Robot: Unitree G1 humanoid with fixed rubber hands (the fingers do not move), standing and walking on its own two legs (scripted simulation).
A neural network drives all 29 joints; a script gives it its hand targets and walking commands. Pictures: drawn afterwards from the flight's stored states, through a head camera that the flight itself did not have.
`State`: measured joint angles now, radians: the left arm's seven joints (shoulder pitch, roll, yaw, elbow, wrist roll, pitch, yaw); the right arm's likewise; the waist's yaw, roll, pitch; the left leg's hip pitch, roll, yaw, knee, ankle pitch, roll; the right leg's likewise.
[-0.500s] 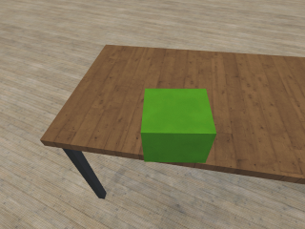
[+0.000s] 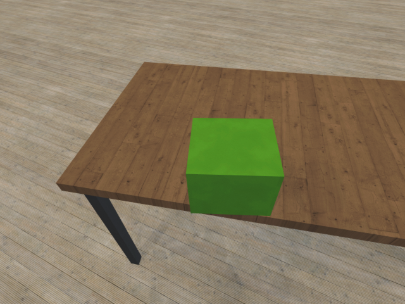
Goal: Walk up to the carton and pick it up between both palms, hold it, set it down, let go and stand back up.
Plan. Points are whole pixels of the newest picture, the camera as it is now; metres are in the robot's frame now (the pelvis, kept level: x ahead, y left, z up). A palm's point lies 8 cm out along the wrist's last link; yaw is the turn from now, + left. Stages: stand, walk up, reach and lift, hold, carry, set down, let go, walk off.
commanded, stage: stand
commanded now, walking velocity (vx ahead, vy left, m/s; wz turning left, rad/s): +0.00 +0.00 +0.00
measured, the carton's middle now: (231, 166) +0.44 -0.04 +0.01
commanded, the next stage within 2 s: reach and lift in 0.14 s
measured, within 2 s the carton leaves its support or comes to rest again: neither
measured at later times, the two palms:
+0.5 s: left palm (144, 290) +0.19 +0.16 -0.10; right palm (305, 301) +0.18 -0.18 -0.11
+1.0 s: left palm out of the picture +0.15 +0.20 -0.08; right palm out of the picture +0.13 -0.20 -0.08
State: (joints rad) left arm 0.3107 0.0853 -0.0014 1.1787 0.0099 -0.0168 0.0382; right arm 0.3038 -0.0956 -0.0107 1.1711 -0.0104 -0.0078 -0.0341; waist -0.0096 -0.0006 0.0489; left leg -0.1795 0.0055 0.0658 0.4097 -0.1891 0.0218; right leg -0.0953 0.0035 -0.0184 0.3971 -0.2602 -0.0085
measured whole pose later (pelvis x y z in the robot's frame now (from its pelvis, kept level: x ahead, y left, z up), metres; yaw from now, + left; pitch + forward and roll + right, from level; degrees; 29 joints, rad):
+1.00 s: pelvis -0.02 -0.03 +0.00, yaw -2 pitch +1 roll +0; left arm 0.14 0.23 0.01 0.36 -0.07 0.48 -0.04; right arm 0.23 -0.07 0.06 0.38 0.13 0.29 -0.11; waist 0.03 -0.04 0.03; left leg -0.22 0.05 0.09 0.33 -0.12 -0.02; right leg -0.18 0.05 0.01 0.37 -0.20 -0.05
